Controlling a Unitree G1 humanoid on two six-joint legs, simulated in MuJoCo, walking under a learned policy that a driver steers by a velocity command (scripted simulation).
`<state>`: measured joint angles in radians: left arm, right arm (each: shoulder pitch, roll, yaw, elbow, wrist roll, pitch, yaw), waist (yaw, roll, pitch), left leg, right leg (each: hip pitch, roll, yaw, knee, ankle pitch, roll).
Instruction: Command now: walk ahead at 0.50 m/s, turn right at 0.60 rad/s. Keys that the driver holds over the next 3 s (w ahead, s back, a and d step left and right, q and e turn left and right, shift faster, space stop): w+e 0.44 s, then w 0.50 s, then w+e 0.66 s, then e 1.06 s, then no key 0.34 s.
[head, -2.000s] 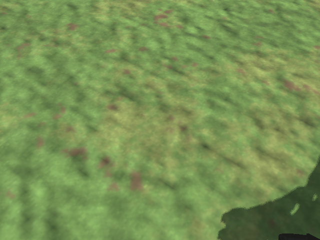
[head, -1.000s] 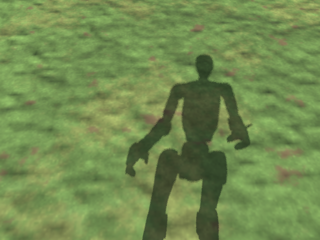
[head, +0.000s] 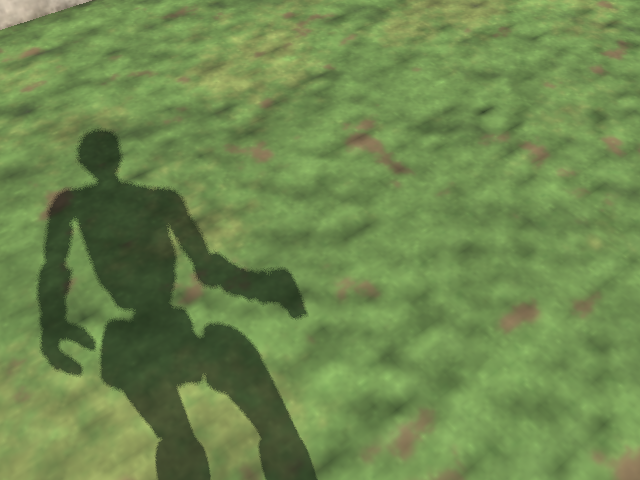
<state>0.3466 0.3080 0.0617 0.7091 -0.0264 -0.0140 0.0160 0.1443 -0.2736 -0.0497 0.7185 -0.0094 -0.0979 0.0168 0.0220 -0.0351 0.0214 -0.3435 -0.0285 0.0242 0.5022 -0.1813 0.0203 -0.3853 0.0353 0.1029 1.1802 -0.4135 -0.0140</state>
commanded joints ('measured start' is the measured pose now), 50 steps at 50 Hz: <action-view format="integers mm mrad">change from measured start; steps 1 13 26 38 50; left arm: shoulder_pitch -57 -317 -111 24 -60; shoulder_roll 101 20 96 141 132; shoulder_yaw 35 2 33 35 15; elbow -108 -187 -139 3 -8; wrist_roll -2 1 28 11 -12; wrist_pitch -12 -19 -46 -60 -65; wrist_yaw -7 -61 -39 -12 -11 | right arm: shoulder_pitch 63 140 77 -181 150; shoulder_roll -97 -201 -176 -86 -139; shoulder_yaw -28 -58 -27 3 -28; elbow -23 63 -13 -70 6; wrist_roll -6 21 14 21 9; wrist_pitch -5 11 -27 -5 1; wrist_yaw -10 -19 -8 18 12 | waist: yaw -48 -109 -18 65 -107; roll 158 91 -13 -15 81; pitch -14 56 -91 46 -108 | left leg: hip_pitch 258 330 -314 -243 435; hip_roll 279 282 171 102 350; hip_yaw -311 76 -100 -49 -473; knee -290 -348 649 68 -231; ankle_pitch -34 262 -119 339 -149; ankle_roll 140 126 -23 -55 198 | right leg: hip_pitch -291 -265 339 256 -341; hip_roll -127 -123 -237 -194 -72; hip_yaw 27 -104 281 73 32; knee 9 -492 -923 -993 87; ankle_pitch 87 430 377 396 11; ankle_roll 6 -5 -273 -209 -28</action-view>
